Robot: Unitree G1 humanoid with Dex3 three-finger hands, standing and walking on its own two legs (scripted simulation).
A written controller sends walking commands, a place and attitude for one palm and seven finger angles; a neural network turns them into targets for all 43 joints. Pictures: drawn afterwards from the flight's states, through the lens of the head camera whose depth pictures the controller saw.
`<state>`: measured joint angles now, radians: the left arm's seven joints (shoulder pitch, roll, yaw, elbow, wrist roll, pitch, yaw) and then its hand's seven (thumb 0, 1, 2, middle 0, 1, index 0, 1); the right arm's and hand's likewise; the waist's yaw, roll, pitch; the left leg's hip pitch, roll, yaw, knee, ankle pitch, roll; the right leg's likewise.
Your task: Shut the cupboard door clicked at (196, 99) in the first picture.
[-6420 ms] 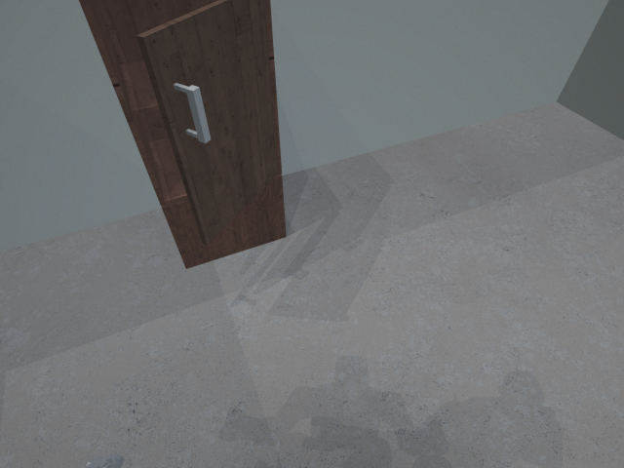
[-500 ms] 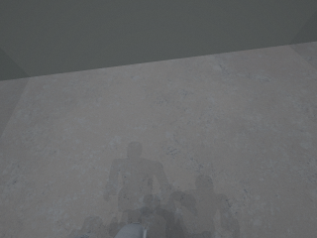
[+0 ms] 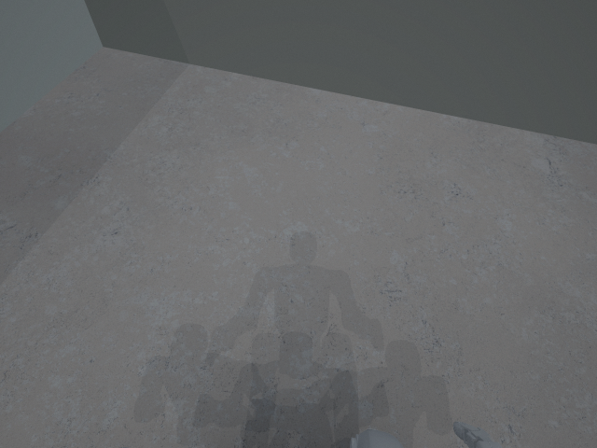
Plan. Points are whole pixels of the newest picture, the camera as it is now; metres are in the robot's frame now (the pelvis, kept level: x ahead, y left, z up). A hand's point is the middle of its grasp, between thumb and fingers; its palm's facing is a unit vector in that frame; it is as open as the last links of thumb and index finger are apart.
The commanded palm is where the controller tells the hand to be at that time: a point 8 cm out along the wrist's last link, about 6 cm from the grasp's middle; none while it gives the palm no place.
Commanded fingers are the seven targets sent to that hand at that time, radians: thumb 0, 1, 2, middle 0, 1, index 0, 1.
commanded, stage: walk to a spot facing it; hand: left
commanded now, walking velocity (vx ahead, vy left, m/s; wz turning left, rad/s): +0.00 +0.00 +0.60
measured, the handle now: out of the picture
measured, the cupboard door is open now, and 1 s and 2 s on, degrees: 37 37 37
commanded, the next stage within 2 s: none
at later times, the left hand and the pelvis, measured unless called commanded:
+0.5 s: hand out of the picture +0.03 +0.17 -0.15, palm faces +0.31 -0.91 -0.26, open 7.4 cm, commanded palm none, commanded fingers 0.00 0.90 0.90 -0.20 -0.30 -0.20 -0.30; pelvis +0.02 -0.04 +0.00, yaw +19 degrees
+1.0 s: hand out of the picture +0.01 +0.21 -0.14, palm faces +0.56 -0.78 -0.26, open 7.4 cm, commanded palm none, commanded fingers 0.00 0.90 0.90 -0.20 -0.30 -0.20 -0.30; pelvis +0.05 -0.02 +0.00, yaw +36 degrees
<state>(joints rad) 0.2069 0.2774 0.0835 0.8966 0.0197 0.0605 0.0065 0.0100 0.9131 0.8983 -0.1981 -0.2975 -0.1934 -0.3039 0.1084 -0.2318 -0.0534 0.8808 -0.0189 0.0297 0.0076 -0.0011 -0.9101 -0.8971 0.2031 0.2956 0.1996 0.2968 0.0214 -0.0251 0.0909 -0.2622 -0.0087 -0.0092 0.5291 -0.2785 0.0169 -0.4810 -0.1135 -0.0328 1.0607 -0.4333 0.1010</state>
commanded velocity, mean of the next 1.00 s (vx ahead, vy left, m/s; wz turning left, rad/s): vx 0.08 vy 0.00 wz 0.60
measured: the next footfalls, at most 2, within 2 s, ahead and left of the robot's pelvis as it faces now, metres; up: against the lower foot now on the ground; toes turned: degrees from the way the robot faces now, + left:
right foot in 0.18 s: +0.08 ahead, -0.15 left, +0.00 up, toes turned +3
left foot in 0.60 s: +0.01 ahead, +0.10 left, +0.00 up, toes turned +30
